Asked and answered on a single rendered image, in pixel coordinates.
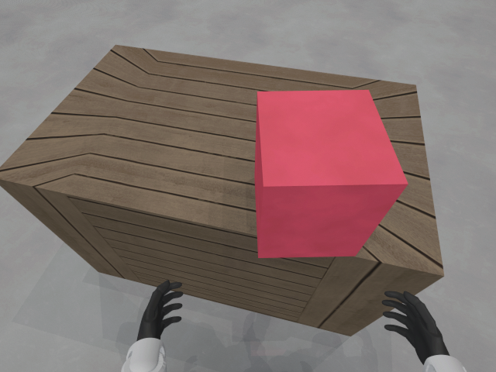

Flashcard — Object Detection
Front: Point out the robot right forearm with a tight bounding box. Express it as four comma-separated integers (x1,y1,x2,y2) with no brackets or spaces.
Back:
422,355,467,372

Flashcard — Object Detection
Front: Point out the right robot hand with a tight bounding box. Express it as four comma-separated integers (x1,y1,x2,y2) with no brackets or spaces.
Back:
382,291,449,365

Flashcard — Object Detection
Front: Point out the pedestal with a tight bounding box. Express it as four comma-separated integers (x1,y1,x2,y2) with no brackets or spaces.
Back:
0,45,444,336

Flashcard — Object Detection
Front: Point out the carton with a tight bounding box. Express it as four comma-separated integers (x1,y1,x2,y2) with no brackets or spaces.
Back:
254,90,408,258

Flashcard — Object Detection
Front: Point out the robot left forearm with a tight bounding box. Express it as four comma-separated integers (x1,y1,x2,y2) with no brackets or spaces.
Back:
121,338,167,372

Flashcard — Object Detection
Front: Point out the left robot hand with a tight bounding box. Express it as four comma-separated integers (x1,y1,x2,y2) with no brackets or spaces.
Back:
137,280,183,341

